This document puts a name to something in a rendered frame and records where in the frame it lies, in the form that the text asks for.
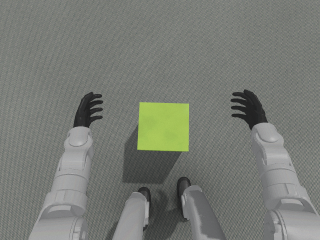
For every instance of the carton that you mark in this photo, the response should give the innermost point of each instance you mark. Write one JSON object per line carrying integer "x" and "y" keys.
{"x": 163, "y": 127}

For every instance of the right robot upper arm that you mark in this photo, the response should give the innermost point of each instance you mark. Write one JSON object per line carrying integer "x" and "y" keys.
{"x": 284, "y": 224}

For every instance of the robot right shin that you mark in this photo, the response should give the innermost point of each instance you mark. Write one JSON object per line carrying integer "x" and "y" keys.
{"x": 192, "y": 188}

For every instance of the left robot hand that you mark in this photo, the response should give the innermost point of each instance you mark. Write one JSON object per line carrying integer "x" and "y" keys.
{"x": 82, "y": 117}

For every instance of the right robot hand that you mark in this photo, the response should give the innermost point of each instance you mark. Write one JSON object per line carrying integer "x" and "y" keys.
{"x": 253, "y": 110}

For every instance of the left robot upper arm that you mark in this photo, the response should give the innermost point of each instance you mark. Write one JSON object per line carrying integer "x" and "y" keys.
{"x": 61, "y": 228}

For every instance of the robot right thigh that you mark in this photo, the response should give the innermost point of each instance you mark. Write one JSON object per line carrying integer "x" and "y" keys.
{"x": 204, "y": 223}

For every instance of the robot right forearm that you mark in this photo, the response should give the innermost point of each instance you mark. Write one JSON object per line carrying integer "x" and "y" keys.
{"x": 281, "y": 187}

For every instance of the robot left forearm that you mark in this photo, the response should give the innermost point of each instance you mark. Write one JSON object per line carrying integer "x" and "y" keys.
{"x": 68, "y": 192}

